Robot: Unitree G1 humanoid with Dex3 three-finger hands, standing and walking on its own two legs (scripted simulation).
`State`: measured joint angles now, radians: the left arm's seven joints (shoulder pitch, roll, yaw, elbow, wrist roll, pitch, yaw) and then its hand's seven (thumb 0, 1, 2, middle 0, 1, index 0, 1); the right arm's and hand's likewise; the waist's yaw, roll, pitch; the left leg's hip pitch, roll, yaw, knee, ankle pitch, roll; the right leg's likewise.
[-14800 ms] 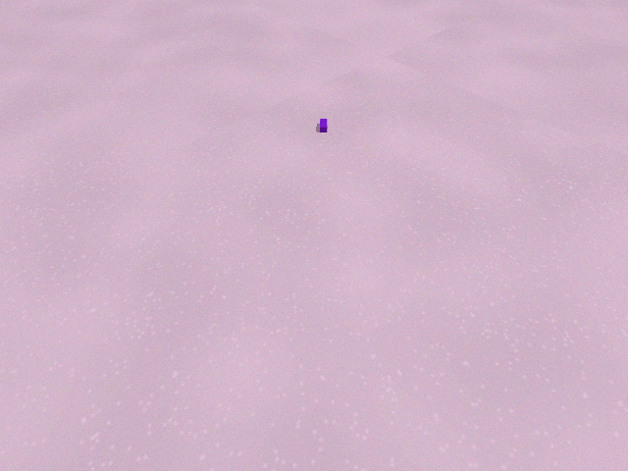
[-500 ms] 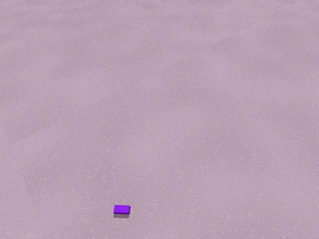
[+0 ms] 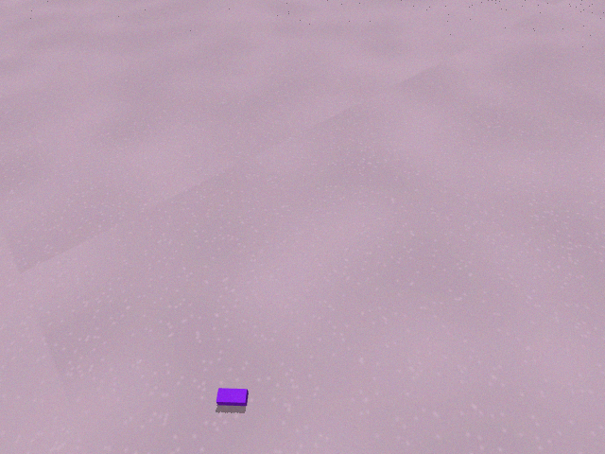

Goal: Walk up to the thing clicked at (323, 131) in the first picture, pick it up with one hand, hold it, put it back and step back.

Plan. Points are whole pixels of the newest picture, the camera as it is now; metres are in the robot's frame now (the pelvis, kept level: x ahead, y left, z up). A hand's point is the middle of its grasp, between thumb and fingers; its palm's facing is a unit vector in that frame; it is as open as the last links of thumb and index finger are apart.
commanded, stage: stand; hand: left
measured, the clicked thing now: (232, 397) +0.44 +0.26 -0.77
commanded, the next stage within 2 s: walk up in 0.40 s
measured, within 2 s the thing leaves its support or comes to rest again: neither
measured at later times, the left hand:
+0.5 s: hand out of the picture +0.08 +0.26 -0.16, palm faces +0.00 -0.93 -0.36, open 7.4 cm
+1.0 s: hand out of the picture +0.01 +0.32 -0.18, palm faces -0.05 -0.93 -0.36, open 7.4 cm
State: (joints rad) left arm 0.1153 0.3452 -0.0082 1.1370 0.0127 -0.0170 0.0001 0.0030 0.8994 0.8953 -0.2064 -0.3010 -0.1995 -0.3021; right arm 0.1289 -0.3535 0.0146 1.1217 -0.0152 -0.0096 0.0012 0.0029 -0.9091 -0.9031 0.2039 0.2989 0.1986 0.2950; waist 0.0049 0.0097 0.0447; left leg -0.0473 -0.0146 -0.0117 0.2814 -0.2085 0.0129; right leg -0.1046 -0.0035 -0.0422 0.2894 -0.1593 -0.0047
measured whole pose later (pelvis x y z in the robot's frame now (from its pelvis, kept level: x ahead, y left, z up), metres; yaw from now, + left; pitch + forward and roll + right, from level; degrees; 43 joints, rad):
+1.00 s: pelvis -0.12 +0.05 -0.02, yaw -1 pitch -1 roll -1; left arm 0.08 0.41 0.07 0.87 0.02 0.08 0.02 0.00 0.90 0.90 -0.21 -0.30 -0.20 -0.30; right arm 0.20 -0.34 -0.05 0.92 -0.04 0.04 -0.02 0.00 -0.91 -0.90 0.21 0.30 0.20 0.30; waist -0.02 -0.05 0.20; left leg -0.29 0.01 -0.03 0.63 -0.32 0.03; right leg -0.48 0.14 0.15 1.23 -0.53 0.02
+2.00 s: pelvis -0.35 -0.01 -0.02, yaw -4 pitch -3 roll +0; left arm 0.29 0.34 0.07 0.95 0.04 -0.01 -0.01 0.01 0.90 0.89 -0.21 -0.30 -0.20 -0.30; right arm 0.22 -0.42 -0.06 0.92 -0.02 0.03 0.00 0.00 -0.91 -0.90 0.20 0.30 0.20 0.29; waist 0.04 0.05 0.07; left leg -0.37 -0.03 -0.11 0.85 -0.46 0.00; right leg -0.19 0.01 0.04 0.60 -0.35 -0.01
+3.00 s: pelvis -0.34 +0.01 +0.00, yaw -1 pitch -3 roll +0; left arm 0.10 0.35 0.01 1.12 0.01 -0.01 0.00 0.00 0.90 0.90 -0.21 -0.30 -0.20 -0.30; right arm 0.05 -0.34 -0.01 1.08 -0.01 -0.01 0.01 0.00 -0.91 -0.90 0.20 0.30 0.20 0.30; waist 0.02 0.00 0.08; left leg -0.14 -0.02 -0.07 0.39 -0.20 0.00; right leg -0.07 -0.02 0.01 0.35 -0.24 0.03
